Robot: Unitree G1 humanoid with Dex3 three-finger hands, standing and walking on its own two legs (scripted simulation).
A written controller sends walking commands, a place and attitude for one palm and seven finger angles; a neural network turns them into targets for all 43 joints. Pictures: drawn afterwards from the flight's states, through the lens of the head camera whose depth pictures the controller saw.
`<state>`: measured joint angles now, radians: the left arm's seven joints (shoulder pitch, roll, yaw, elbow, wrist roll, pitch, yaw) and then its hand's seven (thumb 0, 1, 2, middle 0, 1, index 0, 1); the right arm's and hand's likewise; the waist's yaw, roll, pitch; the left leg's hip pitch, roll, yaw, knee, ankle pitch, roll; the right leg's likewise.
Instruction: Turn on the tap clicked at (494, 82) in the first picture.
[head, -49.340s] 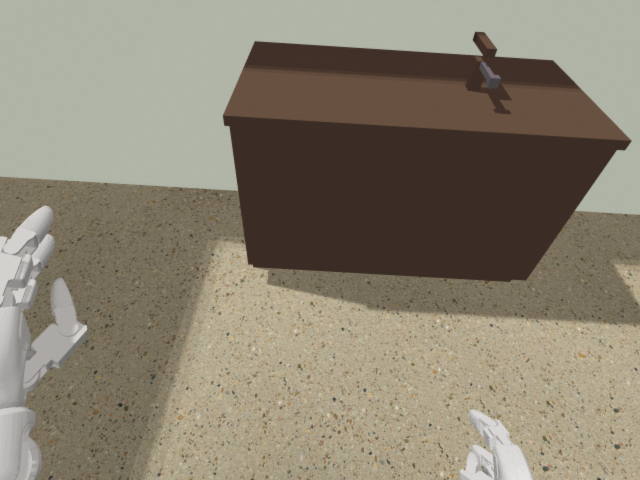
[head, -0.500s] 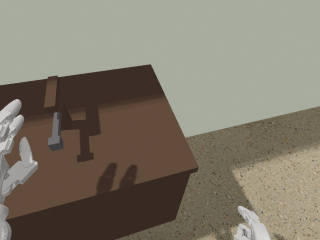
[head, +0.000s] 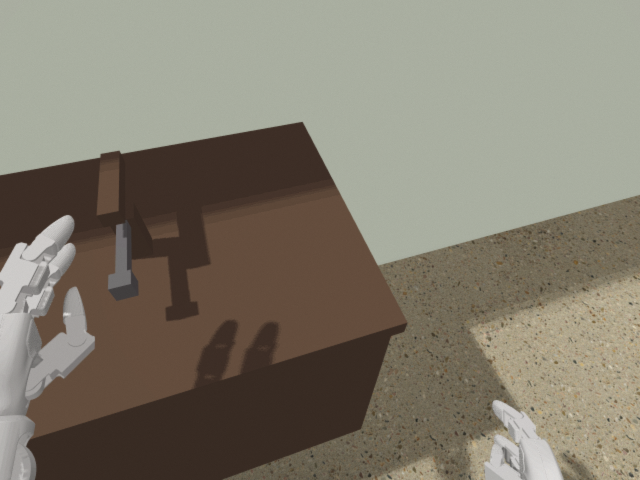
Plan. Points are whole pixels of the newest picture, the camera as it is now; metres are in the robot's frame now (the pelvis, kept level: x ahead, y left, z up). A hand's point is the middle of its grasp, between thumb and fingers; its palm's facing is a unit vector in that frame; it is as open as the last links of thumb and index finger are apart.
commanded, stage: come to a stop and stand still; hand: left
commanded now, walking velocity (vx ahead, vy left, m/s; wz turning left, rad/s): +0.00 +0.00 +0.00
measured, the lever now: (123, 285) +0.34 +0.29 +0.04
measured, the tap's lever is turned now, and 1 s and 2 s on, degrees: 0 0 0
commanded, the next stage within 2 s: look again from close up in 0.68 s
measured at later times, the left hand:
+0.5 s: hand (6, 301) +0.24 +0.32 +0.16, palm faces +0.37 -0.85 -0.37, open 7.4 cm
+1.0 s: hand (3, 315) +0.22 +0.30 +0.17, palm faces +0.40 -0.85 -0.35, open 7.4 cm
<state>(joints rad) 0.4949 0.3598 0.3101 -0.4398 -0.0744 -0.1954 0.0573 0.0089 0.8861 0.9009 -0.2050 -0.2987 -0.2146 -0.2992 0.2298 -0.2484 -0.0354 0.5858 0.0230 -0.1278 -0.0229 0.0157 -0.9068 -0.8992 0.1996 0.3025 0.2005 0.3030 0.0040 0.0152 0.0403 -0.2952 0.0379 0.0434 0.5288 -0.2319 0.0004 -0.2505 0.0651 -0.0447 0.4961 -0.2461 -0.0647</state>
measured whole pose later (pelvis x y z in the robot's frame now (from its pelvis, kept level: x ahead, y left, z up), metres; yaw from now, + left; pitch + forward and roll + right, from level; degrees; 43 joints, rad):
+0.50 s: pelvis +0.02 +0.06 +0.01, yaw +0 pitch +0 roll -1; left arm 0.41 0.39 0.36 -0.46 -0.04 -0.21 0.09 0.01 0.88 0.90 -0.21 -0.30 -0.21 -0.30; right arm 0.21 -0.15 0.05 0.57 -0.01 -0.15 -0.01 0.02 -0.90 -0.90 0.20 0.30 0.20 0.30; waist 0.02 -0.05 0.05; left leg -0.23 -0.04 0.06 0.45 -0.22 0.08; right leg -0.18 -0.01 -0.02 0.40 -0.22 0.02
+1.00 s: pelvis +0.01 +0.05 +0.01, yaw +1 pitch -1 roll -2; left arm 0.43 0.35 0.34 -0.45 -0.04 -0.21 0.11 0.01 0.88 0.90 -0.21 -0.30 -0.21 -0.30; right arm 0.23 -0.20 0.02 0.58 0.01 -0.11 -0.03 0.02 -0.90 -0.90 0.20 0.30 0.20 0.30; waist 0.02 -0.01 0.03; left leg -0.22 -0.03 0.04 0.44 -0.21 0.06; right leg -0.15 0.01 -0.04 0.37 -0.20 0.00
